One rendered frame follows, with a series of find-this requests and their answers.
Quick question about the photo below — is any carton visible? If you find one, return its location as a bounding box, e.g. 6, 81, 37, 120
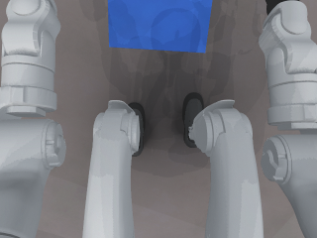
108, 0, 213, 54

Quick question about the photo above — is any left robot upper arm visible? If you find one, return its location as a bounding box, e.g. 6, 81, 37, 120
0, 119, 66, 238

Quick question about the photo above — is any robot left thigh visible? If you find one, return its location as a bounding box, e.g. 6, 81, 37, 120
82, 108, 141, 238

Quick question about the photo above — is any right robot forearm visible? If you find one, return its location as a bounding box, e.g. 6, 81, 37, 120
259, 0, 317, 135

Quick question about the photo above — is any right robot hand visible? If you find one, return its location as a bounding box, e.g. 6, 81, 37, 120
265, 0, 300, 14

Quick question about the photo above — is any left robot forearm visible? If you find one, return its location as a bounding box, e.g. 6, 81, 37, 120
0, 0, 61, 121

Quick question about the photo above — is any robot thigh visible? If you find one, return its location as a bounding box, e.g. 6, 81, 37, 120
198, 108, 264, 238
82, 108, 141, 238

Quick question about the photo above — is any right robot upper arm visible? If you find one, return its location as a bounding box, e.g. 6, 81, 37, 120
261, 134, 317, 238

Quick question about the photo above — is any robot right thigh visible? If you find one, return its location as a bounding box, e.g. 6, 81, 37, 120
198, 108, 264, 238

